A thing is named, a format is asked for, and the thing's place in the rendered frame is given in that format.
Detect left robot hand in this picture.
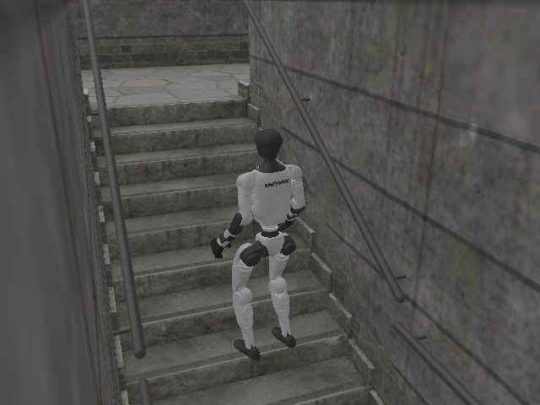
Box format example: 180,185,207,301
211,238,231,259

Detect robot right shin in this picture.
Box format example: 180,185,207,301
271,278,291,337

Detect right robot forearm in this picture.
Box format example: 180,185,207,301
286,202,306,221

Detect robot right upper arm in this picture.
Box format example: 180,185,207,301
285,165,305,209

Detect robot left upper arm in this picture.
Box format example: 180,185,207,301
236,171,257,225

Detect robot right foot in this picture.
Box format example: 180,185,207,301
272,327,296,348

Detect left robot forearm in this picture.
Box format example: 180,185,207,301
217,213,244,247

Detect right robot hand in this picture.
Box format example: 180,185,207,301
278,219,294,231

